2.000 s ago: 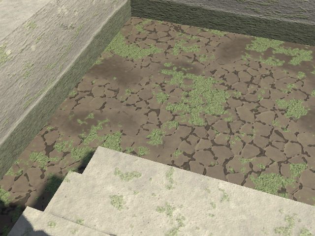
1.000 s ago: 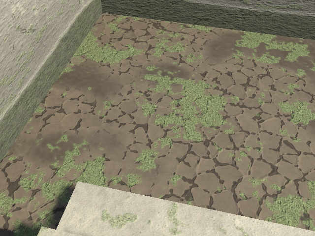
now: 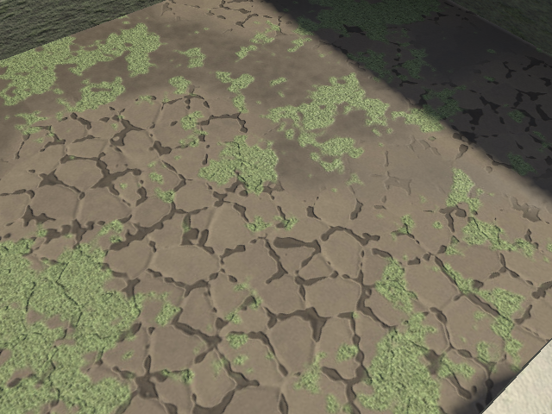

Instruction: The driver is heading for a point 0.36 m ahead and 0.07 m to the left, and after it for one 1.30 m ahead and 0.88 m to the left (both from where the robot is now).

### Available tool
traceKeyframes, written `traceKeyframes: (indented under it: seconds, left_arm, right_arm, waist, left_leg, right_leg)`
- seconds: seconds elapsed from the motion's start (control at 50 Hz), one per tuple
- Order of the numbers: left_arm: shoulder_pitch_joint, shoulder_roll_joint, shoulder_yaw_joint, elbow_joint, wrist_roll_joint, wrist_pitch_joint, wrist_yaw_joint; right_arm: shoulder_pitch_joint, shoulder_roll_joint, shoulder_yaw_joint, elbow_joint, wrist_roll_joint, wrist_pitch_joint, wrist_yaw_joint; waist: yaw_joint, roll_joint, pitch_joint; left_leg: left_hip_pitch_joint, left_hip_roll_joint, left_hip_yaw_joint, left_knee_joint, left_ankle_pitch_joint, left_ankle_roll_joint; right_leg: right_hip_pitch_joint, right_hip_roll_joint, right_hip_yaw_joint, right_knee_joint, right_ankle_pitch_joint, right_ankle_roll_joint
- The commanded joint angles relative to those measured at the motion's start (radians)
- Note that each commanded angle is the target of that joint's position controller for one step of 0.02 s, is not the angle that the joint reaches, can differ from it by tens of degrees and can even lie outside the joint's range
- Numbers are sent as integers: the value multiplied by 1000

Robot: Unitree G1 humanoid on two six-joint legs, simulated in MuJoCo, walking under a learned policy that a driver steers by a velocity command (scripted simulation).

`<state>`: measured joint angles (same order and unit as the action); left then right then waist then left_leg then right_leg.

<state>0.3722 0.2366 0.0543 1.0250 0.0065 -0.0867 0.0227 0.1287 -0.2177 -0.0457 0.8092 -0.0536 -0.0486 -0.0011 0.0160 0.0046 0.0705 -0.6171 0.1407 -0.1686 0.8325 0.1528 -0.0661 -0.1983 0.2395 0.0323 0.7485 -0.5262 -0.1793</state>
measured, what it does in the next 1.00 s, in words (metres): goes down, turning left: left foot 0.18 m lower, then right foot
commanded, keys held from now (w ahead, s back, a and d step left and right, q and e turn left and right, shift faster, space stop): w+shift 0.12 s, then q+shift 0.88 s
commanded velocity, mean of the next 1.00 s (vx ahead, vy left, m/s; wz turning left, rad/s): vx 0.35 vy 0.00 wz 0.50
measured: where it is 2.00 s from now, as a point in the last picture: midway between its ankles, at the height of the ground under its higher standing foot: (202, 408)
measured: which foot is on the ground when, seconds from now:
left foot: up 0.00-0.18, down 0.20-0.56, up 0.58-0.94, down 0.96-1.00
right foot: down 0.00-0.20, up 0.22-0.54, down 0.56-0.96, up 0.98-1.00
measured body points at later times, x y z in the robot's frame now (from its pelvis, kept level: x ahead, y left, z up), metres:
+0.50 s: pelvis +0.39 +0.13 -0.14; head +0.44 +0.14 +0.31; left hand +0.62 +0.38 -0.20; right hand +0.38 -0.12 -0.27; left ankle +0.33 +0.21 -0.87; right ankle +0.60 +0.04 -0.84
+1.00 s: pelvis +0.49 +0.19 -0.15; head +0.51 +0.23 +0.30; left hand +0.44 +0.51 -0.26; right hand +0.80 +0.05 -0.22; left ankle +0.45 +0.28 -0.88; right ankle +0.61 +0.07 -0.87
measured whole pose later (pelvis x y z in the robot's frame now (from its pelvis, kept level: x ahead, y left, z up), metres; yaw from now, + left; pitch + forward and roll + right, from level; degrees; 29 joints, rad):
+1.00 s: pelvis +0.49 +0.19 -0.15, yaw +37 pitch +3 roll -2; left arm 0.09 0.31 0.10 0.76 0.00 0.02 0.03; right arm 0.18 -0.32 -0.09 0.57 0.01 0.06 0.00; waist 0.00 0.00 0.04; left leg -0.40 0.03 0.00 0.65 -0.32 0.03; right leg -0.40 -0.13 -0.16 0.66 -0.33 0.05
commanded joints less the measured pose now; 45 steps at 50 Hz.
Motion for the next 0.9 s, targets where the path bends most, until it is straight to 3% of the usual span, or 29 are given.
traceKeyframes:
  seconds: [0.02,0.08,0.1,0.14,0.16,0.18,0.2,0.22,0.24,0.26,0.28,0.3,0.32,0.34,0.36,0.4,0.46,0.5,0.54,0.56,0.58,0.6,0.62,0.64,0.66,0.7,0.76,0.82,0.9]
  left_arm:
    - [-118,86,4,-89,2,-30,5]
    - [67,109,8,-80,36,-13,10]
    - [93,119,10,-75,51,-2,21]
    - [95,117,5,-85,64,7,39]
    - [100,134,10,-75,62,6,31]
    - [118,126,5,-66,39,4,23]
    - [114,83,6,-61,28,5,16]
    - [103,20,5,-56,-5,-3,4]
    - [137,39,1,-125,-42,-16,25]
    - [37,34,-28,-181,-107,-63,-9]
    - [-94,51,-33,-207,-106,-68,-13]
    - [-233,59,-26,-233,-85,-63,-11]
    - [-268,95,-12,-259,-55,-51,-6]
    - [-288,81,-7,-275,-23,-37,0]
    - [-310,67,-9,-305,-5,-28,10]
    - [-329,33,-12,-304,1,-41,18]
    - [-364,61,3,-346,-31,-18,13]
    - [-411,86,10,-382,-20,-4,10]
    - [-299,109,21,-355,-3,-10,9]
    - [-155,125,24,-317,17,-9,17]
    - [-123,130,11,-326,33,6,26]
    - [-146,133,13,-332,12,14,11]
    - [-258,90,12,-376,-2,20,12]
    - [-307,47,1,-391,-6,35,17]
    - [-335,50,-3,-395,3,51,21]
    - [-368,96,13,-377,20,68,24]
    - [-355,139,36,-354,14,67,27]
    - [-380,164,50,-354,4,76,32]
    - [-362,199,67,-342,-15,79,24]
  right_arm:
    - [129,-71,-24,13,21,-4,35]
    - [-75,-85,-22,-65,25,-20,57]
    - [-127,-95,-28,-80,41,-25,53]
    - [-83,-113,-39,-66,55,-37,44]
    - [42,-138,-50,-6,55,-37,38]
    - [227,-153,-58,66,25,-41,29]
    - [404,-199,-81,151,7,-30,35]
    - [610,-243,-87,217,-10,-27,50]
    - [618,-211,-71,228,-8,-33,61]
    - [556,-204,-69,212,76,-62,49]
    - [449,-135,-58,165,59,-54,34]
    - [365,-95,-36,128,33,-62,18]
    - [260,-153,-30,89,29,-85,14]
    - [178,-170,-30,63,43,-93,-2]
    - [134,-189,-34,49,54,-82,-11]
    - [146,-226,-48,29,46,-59,-36]
    - [213,-215,-62,27,89,-31,-47]
    - [212,-158,-65,9,106,-12,-53]
    - [155,-131,-72,-44,97,9,-58]
    - [133,-88,-61,-84,87,19,-51]
    - [286,-7,-38,-84,72,23,-46]
    - [449,-92,-28,-118,88,30,-26]
    - [397,-173,-48,-115,94,52,-22]
    - [286,-216,-65,-131,89,76,-28]
    - [230,-216,-72,-146,84,95,-37]
    - [195,-163,-63,-186,85,111,-36]
    - [163,-111,-46,-234,86,98,-36]
    - [128,-131,-44,-255,84,98,-24]
    - [91,-189,-61,-280,80,111,-2]
  waist:
    - [-62,-25,-62]
    - [69,-24,51]
    - [86,-52,105]
    - [77,-34,136]
    - [34,-10,52]
    - [-20,34,11]
    - [-94,86,-34]
    - [-154,227,-122]
    - [-83,309,-233]
    - [-143,520,-291]
    - [-156,308,-294]
    - [-133,63,-249]
    - [-50,-64,-142]
    - [12,-97,-73]
    - [31,-64,-18]
    - [10,78,-67]
    - [-7,108,-142]
    - [-5,81,-135]
    - [52,63,-197]
    - [93,-14,-317]
    - [33,-212,-440]
    - [-39,-310,-598]
    - [-34,-208,-521]
    - [-14,-111,-383]
    - [-17,-63,-301]
    - [-47,-70,-179]
    - [-49,-103,-203]
    - [-56,-123,-245]
    - [-52,-161,-225]
  left_leg:
    - [321,-48,91,-124,335,38]
    - [99,-58,88,-243,200,68]
    - [46,-41,75,-332,141,71]
    - [95,-5,78,-525,179,89]
    - [218,-14,104,-552,190,94]
    - [349,-89,207,-590,186,104]
    - [625,-42,126,-607,203,151]
    - [953,78,70,-250,788,194]
    - [1190,189,-154,-121,1029,280]
    - [1279,233,-345,-247,485,440]
    - [1133,213,-411,-379,161,433]
    - [940,226,-461,-454,69,405]
    - [686,232,-468,-475,157,388]
    - [463,159,-373,-496,247,362]
    - [247,29,-205,-562,235,310]
    - [77,-113,-55,-552,335,254]
    - [202,-105,-145,-493,217,192]
    - [288,-124,-231,-408,74,148]
    - [321,-172,-249,-236,11,115]
    - [214,-227,-178,4,-190,75]
    - [16,-356,-75,287,-890,43]
    - [-22,-261,-70,509,-925,42]
    - [-89,-190,-12,588,-817,15]
    - [-128,-150,40,578,-722,-8]
    - [-116,-128,60,563,-665,-21]
    - [-35,-108,106,455,-612,-26]
    - [14,-85,147,292,-566,-25]
    - [119,-60,157,135,-455,0]
    - [232,-68,200,-48,-413,51]
  right_leg:
    - [-305,-197,257,-81,183,-94]
    - [-110,-246,343,18,132,-103]
    - [-40,-261,371,27,142,-103]
    - [62,-263,364,111,319,-78]
    - [128,-249,302,256,483,-66]
    - [123,-227,225,469,707,-54]
    - [-93,-191,186,834,573,-30]
    - [-434,-3,43,1309,-337,34]
    - [-738,-51,39,1401,-279,68]
    - [-994,-125,90,1293,-199,127]
    - [-963,-191,49,1189,-82,126]
    - [-910,-224,59,1078,49,119]
    - [-818,-251,76,881,137,121]
    - [-696,-284,91,636,179,157]
    - [-505,-269,30,316,229,176]
    - [-168,-154,-43,-39,521,220]
    - [-88,-117,22,-234,655,237]
    - [-113,-138,83,-316,670,212]
    - [9,-182,106,-397,739,182]
    - [260,-324,192,-366,924,122]
    - [504,-588,416,-244,1427,-29]
    - [542,-794,612,-243,1274,-161]
    - [445,-725,568,-303,978,-172]
    - [323,-617,413,-339,779,-119]
    - [198,-558,342,-375,676,-86]
    - [-9,-485,211,-431,684,-60]
    - [-13,-496,111,-455,804,-74]
    - [-27,-519,31,-461,722,-57]
    - [-34,-552,-42,-439,538,1]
